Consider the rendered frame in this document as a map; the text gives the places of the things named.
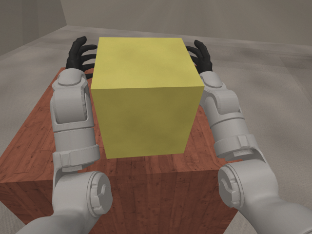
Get right robot upper arm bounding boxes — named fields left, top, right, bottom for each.
left=218, top=158, right=312, bottom=234

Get right robot hand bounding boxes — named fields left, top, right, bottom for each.
left=186, top=40, right=212, bottom=74

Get pedestal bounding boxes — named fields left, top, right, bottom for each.
left=0, top=65, right=242, bottom=234

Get left robot hand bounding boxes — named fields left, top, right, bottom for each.
left=65, top=36, right=97, bottom=79

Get robot left forearm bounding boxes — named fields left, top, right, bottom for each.
left=50, top=68, right=100, bottom=206

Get left robot upper arm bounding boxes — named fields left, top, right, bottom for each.
left=15, top=171, right=113, bottom=234

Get carton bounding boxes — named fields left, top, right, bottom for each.
left=91, top=37, right=205, bottom=159

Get robot right forearm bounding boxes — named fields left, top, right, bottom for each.
left=199, top=71, right=279, bottom=191

